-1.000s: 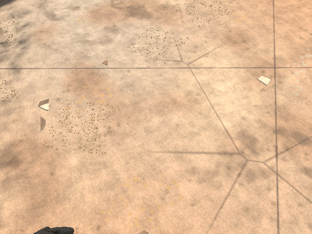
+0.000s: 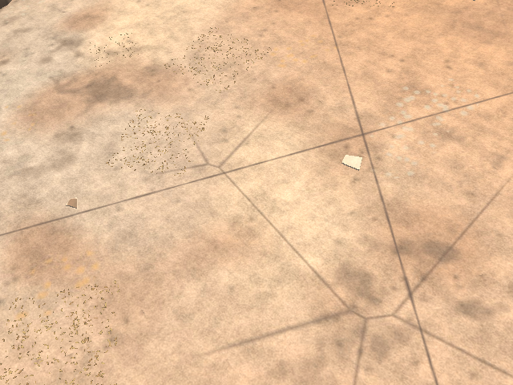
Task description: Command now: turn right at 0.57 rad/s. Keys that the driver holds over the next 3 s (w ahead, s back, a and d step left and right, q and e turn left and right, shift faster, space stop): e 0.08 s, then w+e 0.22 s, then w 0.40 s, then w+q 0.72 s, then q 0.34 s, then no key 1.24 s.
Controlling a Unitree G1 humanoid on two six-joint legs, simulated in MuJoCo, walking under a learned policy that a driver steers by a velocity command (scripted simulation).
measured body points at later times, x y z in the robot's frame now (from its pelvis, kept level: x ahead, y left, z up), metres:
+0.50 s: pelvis +0.10 +0.02 +0.00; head +0.12 +0.03 +0.45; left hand +0.32 +0.24 -0.10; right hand +0.06 -0.27 -0.12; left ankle +0.07 +0.15 -0.74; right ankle +0.12 -0.14 -0.68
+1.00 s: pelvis +0.33 -0.12 +0.00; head +0.34 -0.13 +0.45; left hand +0.44 +0.14 -0.11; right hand +0.41 -0.42 -0.11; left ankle +0.47 +0.03 -0.66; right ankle +0.27 -0.19 -0.74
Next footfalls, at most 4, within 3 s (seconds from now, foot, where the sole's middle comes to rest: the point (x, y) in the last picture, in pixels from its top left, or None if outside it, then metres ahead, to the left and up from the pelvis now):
0.30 left None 0.11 0.14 -0.78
0.72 right None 0.31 -0.21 -0.78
1.26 left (310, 307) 0.67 -0.04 -0.78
1.70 right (355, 222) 0.94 -0.19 -0.78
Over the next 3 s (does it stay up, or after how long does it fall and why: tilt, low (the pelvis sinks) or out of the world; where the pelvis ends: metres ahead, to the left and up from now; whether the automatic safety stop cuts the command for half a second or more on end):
stays up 0.84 -0.08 -0.01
